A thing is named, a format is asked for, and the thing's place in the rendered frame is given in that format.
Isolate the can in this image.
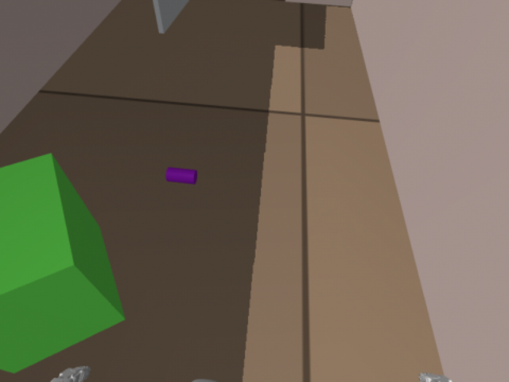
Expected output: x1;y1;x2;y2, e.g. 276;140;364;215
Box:
166;167;197;184

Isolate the left robot hand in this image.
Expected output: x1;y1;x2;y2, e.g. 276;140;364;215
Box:
50;366;91;382

